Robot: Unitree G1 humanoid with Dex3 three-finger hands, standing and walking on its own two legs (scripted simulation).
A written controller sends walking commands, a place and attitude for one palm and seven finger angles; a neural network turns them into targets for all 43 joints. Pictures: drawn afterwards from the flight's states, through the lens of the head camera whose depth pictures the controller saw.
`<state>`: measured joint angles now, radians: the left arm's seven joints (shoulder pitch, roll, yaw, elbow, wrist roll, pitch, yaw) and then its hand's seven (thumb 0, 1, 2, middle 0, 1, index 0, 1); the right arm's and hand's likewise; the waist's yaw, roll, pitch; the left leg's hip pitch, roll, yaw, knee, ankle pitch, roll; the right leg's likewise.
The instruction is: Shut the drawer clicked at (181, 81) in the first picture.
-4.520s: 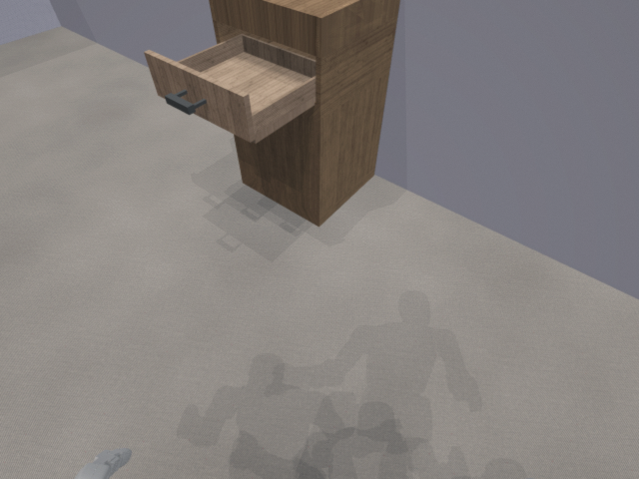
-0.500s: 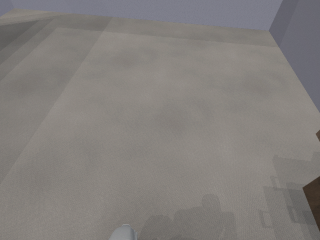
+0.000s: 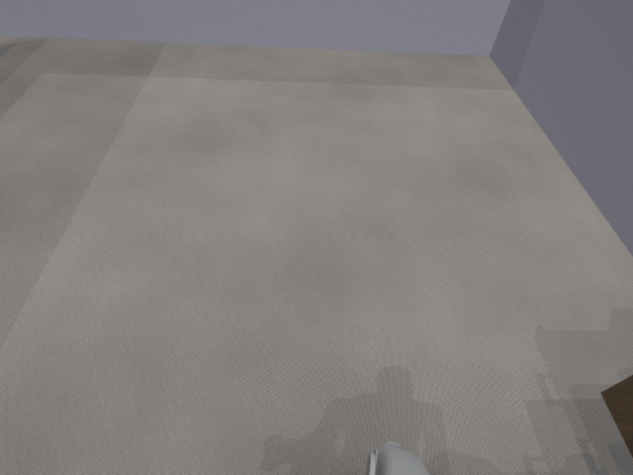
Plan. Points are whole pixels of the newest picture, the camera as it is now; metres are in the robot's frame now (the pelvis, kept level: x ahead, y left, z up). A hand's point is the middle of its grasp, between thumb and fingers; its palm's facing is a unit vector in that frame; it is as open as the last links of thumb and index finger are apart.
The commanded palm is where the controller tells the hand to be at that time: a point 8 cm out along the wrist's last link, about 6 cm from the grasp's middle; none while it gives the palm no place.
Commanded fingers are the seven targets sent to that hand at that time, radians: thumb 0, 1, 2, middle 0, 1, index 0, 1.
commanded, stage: turn to face it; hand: left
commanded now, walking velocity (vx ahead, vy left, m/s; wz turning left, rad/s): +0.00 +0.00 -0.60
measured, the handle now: out of the picture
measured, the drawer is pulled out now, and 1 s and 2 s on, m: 0.30 0.30 0.30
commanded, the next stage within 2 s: none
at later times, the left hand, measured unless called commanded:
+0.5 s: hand (235, 409) +0.24 +0.14 -0.17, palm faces -0.20 -0.95 -0.23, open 7.3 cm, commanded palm none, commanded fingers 0.00 0.90 0.90 -0.20 -0.30 -0.20 -0.30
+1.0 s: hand (235, 356) +0.33 +0.16 -0.17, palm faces -0.52 -0.83 -0.22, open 7.4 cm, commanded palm none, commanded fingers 0.00 0.90 0.90 -0.20 -0.30 -0.20 -0.30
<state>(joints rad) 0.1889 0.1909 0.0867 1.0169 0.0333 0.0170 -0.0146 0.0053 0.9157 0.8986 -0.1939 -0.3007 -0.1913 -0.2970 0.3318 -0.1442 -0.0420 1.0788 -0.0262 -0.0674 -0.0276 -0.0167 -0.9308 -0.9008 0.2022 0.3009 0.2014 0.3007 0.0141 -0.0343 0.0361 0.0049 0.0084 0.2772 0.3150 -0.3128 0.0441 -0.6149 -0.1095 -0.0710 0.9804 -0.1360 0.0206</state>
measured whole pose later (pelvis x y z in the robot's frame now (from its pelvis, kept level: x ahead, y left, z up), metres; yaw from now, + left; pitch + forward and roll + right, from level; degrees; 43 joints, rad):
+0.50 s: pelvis +0.12 -0.03 -0.01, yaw -16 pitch +1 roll +1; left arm 0.18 0.18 0.07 0.95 0.03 0.02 0.00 0.01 0.91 0.90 -0.20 -0.30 -0.20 -0.30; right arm 0.09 -0.20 -0.06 0.91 -0.02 0.03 -0.02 0.00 -0.91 -0.90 0.20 0.30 0.20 0.30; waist 0.02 0.00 0.07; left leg -0.50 0.10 0.00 0.96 -0.37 -0.10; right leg -0.35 0.06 0.02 0.49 -0.16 -0.07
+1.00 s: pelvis +0.15 +0.02 +0.00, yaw -35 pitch +1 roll -2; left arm 0.18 0.26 0.10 0.93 0.02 0.10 -0.03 0.01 0.91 0.90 -0.20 -0.30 -0.19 -0.30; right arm 0.24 -0.18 -0.04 0.92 -0.03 0.01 -0.02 0.00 -0.90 -0.90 0.21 0.30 0.20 0.30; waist 0.00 -0.03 0.09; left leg -0.18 0.12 0.26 0.49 -0.31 0.01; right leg -0.44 -0.06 -0.03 0.99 -0.42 0.08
